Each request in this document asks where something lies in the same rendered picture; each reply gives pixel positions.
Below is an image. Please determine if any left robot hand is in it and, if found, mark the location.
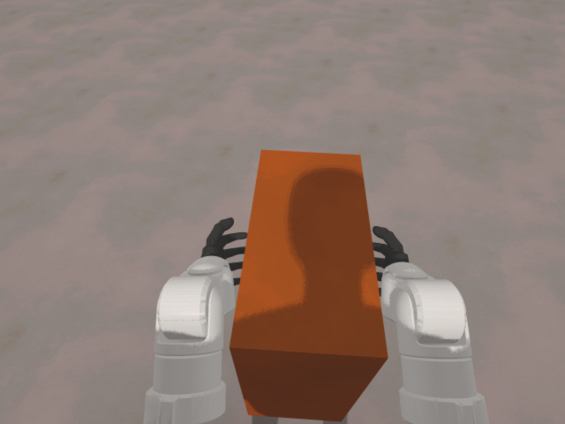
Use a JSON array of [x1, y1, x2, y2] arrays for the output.
[[200, 217, 247, 285]]

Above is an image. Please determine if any carton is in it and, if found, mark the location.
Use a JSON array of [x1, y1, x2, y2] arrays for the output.
[[230, 150, 388, 421]]

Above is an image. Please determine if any right robot forearm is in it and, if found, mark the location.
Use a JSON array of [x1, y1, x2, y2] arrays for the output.
[[380, 262, 489, 424]]

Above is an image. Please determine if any right robot hand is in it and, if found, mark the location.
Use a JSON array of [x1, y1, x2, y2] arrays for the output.
[[373, 226, 409, 297]]

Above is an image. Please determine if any left robot forearm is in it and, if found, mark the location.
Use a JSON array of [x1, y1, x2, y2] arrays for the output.
[[143, 256, 235, 424]]

